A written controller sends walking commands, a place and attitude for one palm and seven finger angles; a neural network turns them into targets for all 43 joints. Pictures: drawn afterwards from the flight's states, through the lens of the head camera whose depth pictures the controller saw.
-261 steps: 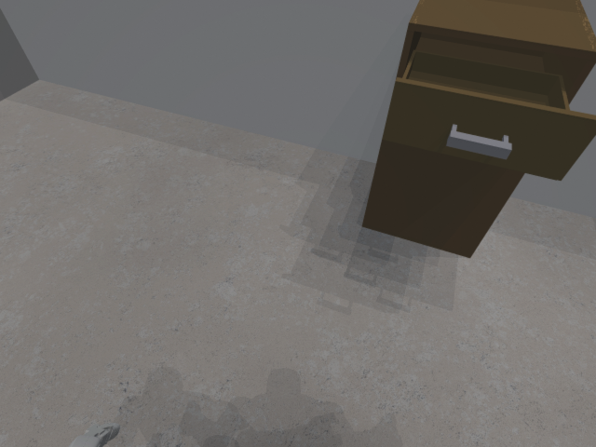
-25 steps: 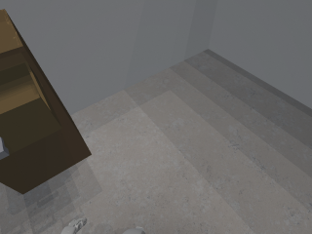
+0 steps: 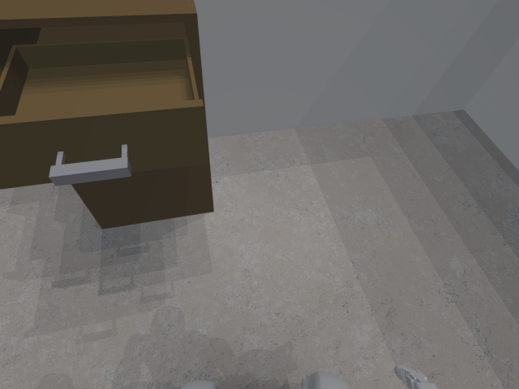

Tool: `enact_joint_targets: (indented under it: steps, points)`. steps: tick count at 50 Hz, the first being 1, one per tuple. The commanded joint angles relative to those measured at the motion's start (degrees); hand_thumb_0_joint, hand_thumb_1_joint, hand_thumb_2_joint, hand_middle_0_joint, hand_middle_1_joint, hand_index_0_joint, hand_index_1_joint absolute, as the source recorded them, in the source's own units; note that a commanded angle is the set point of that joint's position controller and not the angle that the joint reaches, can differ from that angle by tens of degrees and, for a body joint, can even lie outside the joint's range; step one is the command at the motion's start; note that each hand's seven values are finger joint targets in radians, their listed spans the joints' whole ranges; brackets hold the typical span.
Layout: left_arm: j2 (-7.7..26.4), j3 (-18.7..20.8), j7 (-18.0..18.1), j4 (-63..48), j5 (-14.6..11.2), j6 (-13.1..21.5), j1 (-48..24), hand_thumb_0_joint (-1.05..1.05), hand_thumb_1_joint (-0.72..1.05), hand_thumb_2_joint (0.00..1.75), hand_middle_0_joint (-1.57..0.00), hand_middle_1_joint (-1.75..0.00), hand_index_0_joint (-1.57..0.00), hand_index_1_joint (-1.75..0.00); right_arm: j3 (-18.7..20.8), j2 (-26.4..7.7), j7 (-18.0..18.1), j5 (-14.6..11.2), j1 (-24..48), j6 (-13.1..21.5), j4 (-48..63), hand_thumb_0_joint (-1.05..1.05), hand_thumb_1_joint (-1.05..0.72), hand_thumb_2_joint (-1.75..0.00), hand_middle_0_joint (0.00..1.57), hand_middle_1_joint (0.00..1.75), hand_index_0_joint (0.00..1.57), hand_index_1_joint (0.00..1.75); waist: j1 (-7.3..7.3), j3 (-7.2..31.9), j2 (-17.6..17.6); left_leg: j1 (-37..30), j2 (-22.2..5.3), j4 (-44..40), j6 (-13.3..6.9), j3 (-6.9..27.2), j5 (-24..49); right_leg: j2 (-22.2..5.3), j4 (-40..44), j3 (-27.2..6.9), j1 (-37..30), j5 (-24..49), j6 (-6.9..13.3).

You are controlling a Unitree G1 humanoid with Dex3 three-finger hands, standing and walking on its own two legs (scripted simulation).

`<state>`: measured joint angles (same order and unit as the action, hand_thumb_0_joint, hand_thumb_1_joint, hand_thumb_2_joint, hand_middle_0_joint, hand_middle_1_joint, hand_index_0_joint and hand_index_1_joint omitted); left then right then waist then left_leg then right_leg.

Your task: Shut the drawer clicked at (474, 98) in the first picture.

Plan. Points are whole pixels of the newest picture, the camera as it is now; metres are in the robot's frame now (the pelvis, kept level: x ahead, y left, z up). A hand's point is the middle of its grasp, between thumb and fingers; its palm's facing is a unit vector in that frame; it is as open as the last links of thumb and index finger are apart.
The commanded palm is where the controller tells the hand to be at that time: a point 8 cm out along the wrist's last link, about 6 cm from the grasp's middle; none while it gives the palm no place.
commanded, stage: turn to face it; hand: left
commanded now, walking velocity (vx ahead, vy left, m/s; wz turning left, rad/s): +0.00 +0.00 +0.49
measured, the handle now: (93, 162) +0.46 +0.35 +0.00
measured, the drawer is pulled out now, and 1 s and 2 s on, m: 0.30 0.30 0.30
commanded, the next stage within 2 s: take the last steps up to it in 0.40 s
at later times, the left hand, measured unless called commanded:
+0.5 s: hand out of the picture +0.05 +0.16 -0.14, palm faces +0.25 -0.94 -0.25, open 7.4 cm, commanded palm none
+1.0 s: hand out of the picture +0.02 +0.22 -0.16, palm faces +0.34 -0.93 -0.17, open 7.4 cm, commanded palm none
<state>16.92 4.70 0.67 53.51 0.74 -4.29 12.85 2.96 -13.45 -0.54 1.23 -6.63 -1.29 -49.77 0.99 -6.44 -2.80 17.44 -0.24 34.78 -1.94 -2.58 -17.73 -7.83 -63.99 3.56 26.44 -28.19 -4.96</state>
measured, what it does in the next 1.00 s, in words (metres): steps on the spot, turning left: right foot, then left foot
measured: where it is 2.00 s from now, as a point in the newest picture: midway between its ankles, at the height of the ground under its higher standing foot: (233, 367)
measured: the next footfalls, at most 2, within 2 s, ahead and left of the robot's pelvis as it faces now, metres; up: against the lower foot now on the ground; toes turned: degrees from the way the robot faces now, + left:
right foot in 0.30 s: +0.07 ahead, -0.13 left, +0.00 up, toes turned +5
left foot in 0.70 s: +0.00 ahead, +0.11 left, +0.00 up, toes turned +22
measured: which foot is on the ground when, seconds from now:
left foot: down 0.00-0.30, up 0.32-0.68, down 0.70-1.00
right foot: up 0.00-0.28, down 0.30-0.70, up 0.72-1.00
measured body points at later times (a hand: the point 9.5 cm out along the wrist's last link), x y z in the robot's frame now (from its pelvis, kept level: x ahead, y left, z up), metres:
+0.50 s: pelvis +0.01 -0.04 +0.01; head +0.04 -0.05 +0.46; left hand +0.03 +0.21 -0.12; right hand +0.12 -0.27 -0.15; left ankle -0.05 +0.09 -0.65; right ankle +0.03 -0.14 -0.73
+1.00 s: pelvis +0.06 +0.04 +0.02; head +0.06 +0.06 +0.46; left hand +0.00 +0.27 -0.15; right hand +0.09 -0.18 -0.14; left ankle -0.04 +0.10 -0.73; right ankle +0.17 -0.08 -0.67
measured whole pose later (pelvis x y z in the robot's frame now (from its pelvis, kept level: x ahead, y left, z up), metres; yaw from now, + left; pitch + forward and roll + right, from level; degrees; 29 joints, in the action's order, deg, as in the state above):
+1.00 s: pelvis +0.06 +0.04 +0.02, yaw +18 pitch -2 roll -1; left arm 11.8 2.6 -1.2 61.1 1.2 -1.0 15.2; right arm 0.8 -6.5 1.3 1.3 -22.4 2.9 -63.0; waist 0.1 -1.9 -1.7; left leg -0.6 0.7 17.7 -2.6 -4.8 -16.8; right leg -6.2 -53.7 4.2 30.3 -15.0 -1.9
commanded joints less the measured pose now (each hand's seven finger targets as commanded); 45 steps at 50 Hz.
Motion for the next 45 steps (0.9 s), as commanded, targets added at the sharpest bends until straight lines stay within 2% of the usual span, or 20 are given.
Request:
enact_joint_targets:
  steps: [1, 7, 10, 12, 13, 14, 15, 16, 18, 20, 26, 30, 33, 34, 35, 36, 37, 38, 41, 45]
  points:
    - [2.69, 0.68, -0.30, -6.06, 0.15, 2.20, -0.77, 0.00, 0.90, 0.90, -0.20, -0.30, -0.20, -0.30, 3.04, -11.35, 0.71, -0.07, -1.33, 0.78, 3.10, 0.00, -0.90, -0.90, 0.20, 0.30, 0.20, 0.30, -1.62, 9.22, 11.81, -7.15, -11.92, -14.33, -6.58, 12.51, 26.22, 1.32, 0.90, -2.22, 2.56, 5.25, -0.56]
    - [1.47, 0.16, 0.13, -7.56, 0.01, 2.47, -3.58, 0.00, 0.90, 0.90, -0.20, -0.30, -0.20, -0.30, 3.42, -11.21, 0.71, 0.23, -4.04, 0.21, 2.13, 0.00, -0.90, -0.90, 0.20, 0.30, 0.20, 0.30, -3.04, 8.67, 11.37, -8.25, -12.35, -13.86, -8.43, 18.14, 24.54, 3.99, 11.93, -2.17, 0.20, 3.24, -0.22]
    - [0.91, -0.12, 0.44, -7.46, -0.27, 3.00, -1.41, 0.00, 0.90, 0.90, -0.20, -0.30, -0.20, -0.30, 3.56, -11.04, 0.73, 0.37, -2.62, -0.09, 2.38, 0.00, -0.90, -0.90, 0.20, 0.30, 0.20, 0.30, -1.93, 9.45, 13.01, -6.45, -11.75, -11.49, -8.23, 19.78, 28.27, 5.74, 20.46, -1.70, -5.77, 3.70, 0.60]
    - [1.05, -0.08, 0.63, -6.67, -0.34, 3.67, 2.14, 0.00, 0.90, 0.90, -0.20, -0.30, -0.20, -0.30, 3.50, -10.37, 0.68, 0.05, -1.92, -0.18, 2.56, 0.00, -0.90, -0.90, 0.20, 0.30, 0.20, 0.30, -0.18, 10.87, 11.29, -4.19, -10.06, -7.96, -6.46, 19.23, 27.89, 6.65, 31.24, -0.97, -12.80, 11.26, 1.02]
    - [2.11, 0.12, 0.83, -6.22, -0.17, 4.27, 4.19, 0.00, 0.90, 0.90, -0.20, -0.30, -0.20, -0.30, 3.40, -9.12, 0.53, -0.36, -1.95, -0.10, 2.51, 0.00, -0.90, -0.90, 0.20, 0.30, 0.20, 0.30, 0.95, 11.57, 8.11, -0.70, -7.77, -4.24, -4.01, 17.84, 22.90, 5.07, 39.89, -1.96, -19.07, 17.56, 1.27]
    - [6.41, 0.77, 1.27, -6.06, 0.66, 5.09, 4.68, 0.00, 0.90, 0.90, -0.20, -0.30, -0.20, -0.30, 2.91, -5.79, 0.15, -0.93, -3.97, 0.03, 2.63, 0.00, -0.90, -0.90, 0.20, 0.30, 0.20, 0.30, 0.74, 12.24, -3.52, 8.51, -2.18, 4.75, 0.09, 12.38, 9.91, -5.24, 45.36, -12.22, -27.53, 23.70, 4.19]
    - [10.17, 1.28, 1.30, -6.35, 1.05, 5.22, 5.05, 0.00, 0.90, 0.90, -0.20, -0.30, -0.20, -0.30, 2.33, -3.41, 0.14, -0.79, -4.10, 0.10, 4.05, 0.00, -0.90, -0.90, 0.20, 0.30, 0.20, 0.30, 0.95, 11.19, -14.37, 15.48, 4.73, 16.62, 3.51, 4.84, -15.35, -18.49, 46.24, -23.23, -27.18, 34.32, 11.15]
    - [8.89, 1.29, 1.45, -6.58, 0.40, 5.19, 4.57, 0.00, 0.90, 0.90, -0.20, -0.30, -0.20, -0.30, 3.01, -6.27, 0.47, -0.06, -3.86, -1.03, 2.79, 0.00, -0.90, -0.90, 0.20, 0.30, 0.20, 0.30, 1.33, 10.92, -13.57, 12.67, 2.02, 25.66, 3.12, 8.87, -15.97, -18.63, 47.67, -22.48, -19.58, 29.84, 13.55]
    - [5.42, 0.49, 1.38, -7.34, 0.39, 4.89, -1.30, 0.00, 0.90, 0.90, -0.20, -0.30, -0.20, -0.30, 3.20, -5.83, -0.09, 0.05, -3.58, -1.71, 0.58, 0.00, -0.90, -0.90, 0.20, 0.30, 0.20, 0.30, -1.18, 4.86, -6.90, 14.04, 0.33, 34.80, 3.67, 7.48, -8.81, -12.65, 47.83, -14.81, -14.23, 23.60, 13.02]
    - [3.32, -0.07, 1.41, -7.39, 0.48, 5.09, -2.87, 0.00, 0.90, 0.90, -0.20, -0.30, -0.20, -0.30, 2.77, -4.68, -0.49, 0.08, -5.12, -1.79, -0.94, 0.00, -0.90, -0.90, 0.20, 0.30, 0.20, 0.30, -2.15, 4.15, -6.48, 13.49, -0.71, 35.00, 4.58, 5.66, -4.17, -9.44, 46.59, -7.57, -14.35, 27.57, 11.42]
    - [5.07, 0.46, 1.44, -3.18, 1.03, 5.31, 4.81, 0.00, 0.90, 0.90, -0.20, -0.30, -0.20, -0.30, 1.21, -2.18, -0.20, -0.32, -1.41, -1.32, -1.71, 0.00, -0.90, -0.90, 0.20, 0.30, 0.20, 0.30, 1.51, 7.40, -6.64, 9.88, -1.28, 17.84, 5.55, 1.06, -8.38, -10.83, 44.24, -4.57, -23.04, 37.58, 13.09]
    - [6.07, 0.77, 0.68, 0.05, 1.30, 5.51, 7.15, 0.00, 0.90, 0.90, -0.20, -0.30, -0.20, -0.30, 0.65, -1.59, -0.67, -0.21, -1.29, 0.00, -1.94, 0.00, -0.90, -0.90, 0.20, 0.30, 0.20, 0.30, 2.51, 6.85, -8.65, 4.39, -0.97, 6.36, 3.85, -1.99, -8.94, -11.43, 47.00, -6.19, -21.32, 19.90, 12.75]
    - [5.15, 0.33, 0.19, 1.19, 0.59, 5.19, 4.54, 0.00, 0.90, 0.90, -0.20, -0.30, -0.20, -0.30, 0.43, -1.66, -0.39, 0.07, -8.74, 1.42, -4.85, 0.00, -0.90, -0.90, 0.20, 0.30, 0.20, 0.30, -1.34, 6.33, -5.62, -10.63, -0.05, -9.07, 2.53, -4.73, -0.46, -7.67, 43.86, -2.10, -10.97, 3.60, 8.99]
    - [3.00, -0.16, -0.17, 0.88, 0.32, 4.91, 3.82, 0.00, 0.90, 0.90, -0.20, -0.30, -0.20, -0.30, 1.12, -4.50, -0.07, 0.12, -12.55, 1.84, -6.13, 0.00, -0.90, -0.90, 0.20, 0.30, 0.20, 0.30, -3.27, 6.60, 3.07, -18.29, -4.04, -13.65, 1.07, 1.32, -3.38, -4.53, 36.71, 0.91, -3.05, -1.47, 6.39]
    - [-1.19, -1.03, -0.67, -0.61, 0.11, 4.75, 2.99, 0.00, 0.90, 0.90, -0.20, -0.30, -0.20, -0.30, 2.21, -9.60, 0.43, 0.73, -17.11, 2.10, -7.04, 0.00, -0.90, -0.90, 0.20, 0.30, 0.20, 0.30, -5.34, 5.58, 19.57, -21.65, -16.61, -20.34, -3.98, 19.03, -11.73, 2.49, 22.64, 7.03, 7.40, -3.84, 3.43]
    - [-1.40, -1.54, -0.71, -2.70, 0.66, 5.04, -1.15, 0.00, 0.90, 0.90, -0.20, -0.30, -0.20, -0.30, 2.39, -11.44, 0.87, 0.71, -19.90, 2.06, -7.62, 0.00, -0.90, -0.90, 0.20, 0.30, 0.20, 0.30, -6.89, 2.48, 19.95, -18.88, -22.58, -25.76, -8.99, 28.64, -15.63, 4.32, 13.10, 4.47, 12.77, -6.35, 3.81]
    - [-1.16, -1.36, -0.64, -2.36, 1.10, 5.03, -3.84, 0.00, 0.90, 0.90, -0.20, -0.30, -0.20, -0.30, 2.09, -10.21, 1.41, 0.64, -19.32, 2.36, -8.22, 0.00, -0.90, -0.90, 0.20, 0.30, 0.20, 0.30, -6.89, 0.25, 18.11, -15.69, -22.36, -27.03, -9.84, 28.35, -16.92, 2.90, 6.31, 0.61, 14.05, -4.15, 4.50]
    - [-0.79, -1.08, -1.11, -1.31, 0.95, 5.21, -3.57, 0.00, 0.90, 0.90, -0.20, -0.30, -0.20, -0.30, 1.32, -7.99, 1.74, 0.41, -16.69, 2.70, -7.68, 0.00, -0.90, -0.90, 0.20, 0.30, 0.20, 0.30, -5.31, -1.73, 15.59, -13.49, -20.31, -26.98, -9.47, 24.84, -14.07, 1.89, 2.91, -1.27, 14.52, 0.57, 4.82]
    - [-1.67, -1.41, -1.96, 2.52, 0.92, 5.37, 1.35, 0.00, 0.90, 0.90, -0.20, -0.30, -0.20, -0.30, 0.19, -4.49, 2.05, -0.03, -13.42, 4.26, -7.69, 0.00, -0.90, -0.90, 0.20, 0.30, 0.20, 0.30, -1.99, -0.38, 9.64, -13.28, -15.55, -25.75, -7.55, 13.08, 3.46, 0.90, 2.10, -1.22, 10.75, 9.65, 3.84]
    - [-2.65, -1.70, -1.76, 3.34, 0.67, 5.11, 0.87, 0.00, 0.90, 0.90, -0.20, -0.30, -0.20, -0.30, 0.14, -3.69, 2.36, -0.39, -17.35, 5.26, -10.13, 0.00, -0.90, -0.90, 0.20, 0.30, 0.20, 0.30, -1.86, 0.99, 7.85, -17.76, -14.81, -23.90, -8.33, 8.12, 21.22, 1.11, 5.69, -0.23, 11.01, 12.49, 2.80]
